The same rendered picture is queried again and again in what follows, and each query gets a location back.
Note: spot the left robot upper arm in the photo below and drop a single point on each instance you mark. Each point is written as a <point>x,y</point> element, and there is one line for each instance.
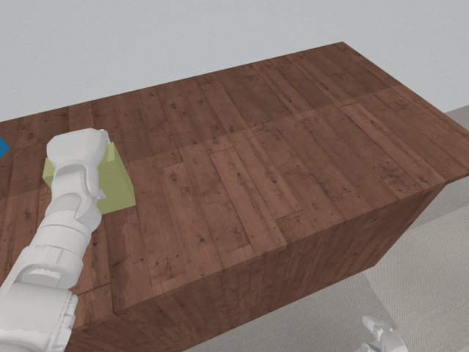
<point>36,318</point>

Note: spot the table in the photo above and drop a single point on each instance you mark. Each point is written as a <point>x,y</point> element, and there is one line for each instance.
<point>255,186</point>

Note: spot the sponge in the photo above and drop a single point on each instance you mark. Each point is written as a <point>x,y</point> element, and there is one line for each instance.
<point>113,180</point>

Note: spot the left robot hand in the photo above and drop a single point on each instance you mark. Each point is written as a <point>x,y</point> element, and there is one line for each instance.
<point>87,145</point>

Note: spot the left robot forearm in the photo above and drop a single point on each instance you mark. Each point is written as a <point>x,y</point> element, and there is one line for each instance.
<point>54,257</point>

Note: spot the right robot hand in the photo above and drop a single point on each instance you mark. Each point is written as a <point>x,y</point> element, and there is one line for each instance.
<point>389,342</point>

